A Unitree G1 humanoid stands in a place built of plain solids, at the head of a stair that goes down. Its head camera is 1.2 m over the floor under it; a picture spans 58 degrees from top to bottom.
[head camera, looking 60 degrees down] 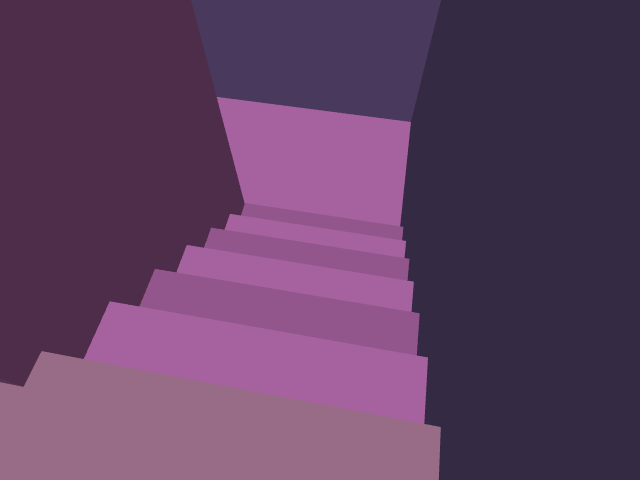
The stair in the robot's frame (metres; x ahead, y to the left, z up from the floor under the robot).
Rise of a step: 0.21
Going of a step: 0.24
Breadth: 1.15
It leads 10 degrees to the right of straight ahead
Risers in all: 7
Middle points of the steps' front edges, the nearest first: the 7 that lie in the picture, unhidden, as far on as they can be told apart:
0.24 0.21 0.00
0.47 0.17 -0.21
0.70 0.12 -0.42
0.93 0.08 -0.64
1.16 0.04 -0.85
1.40 0.00 -1.06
1.63 -0.04 -1.27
